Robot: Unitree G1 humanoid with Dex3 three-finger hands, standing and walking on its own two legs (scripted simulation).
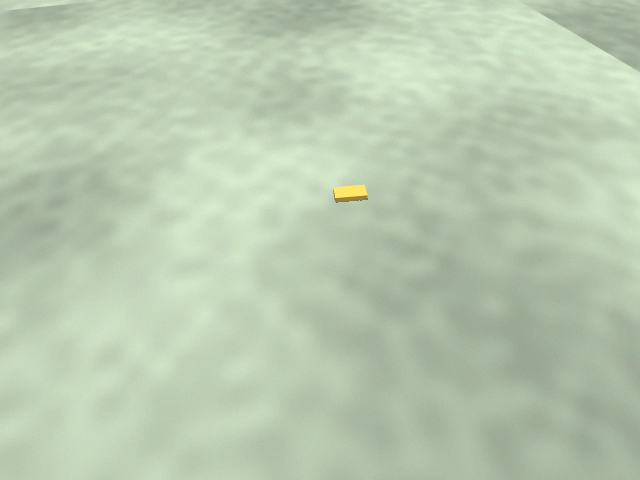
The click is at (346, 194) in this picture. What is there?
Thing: flat box
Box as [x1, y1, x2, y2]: [333, 185, 367, 201]
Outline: 364,185 333,187 335,201 365,199 367,195
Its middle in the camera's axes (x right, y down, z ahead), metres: +0.13 -0.22 +1.84
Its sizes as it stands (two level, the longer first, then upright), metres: 0.150 0.075 0.025
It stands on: the floor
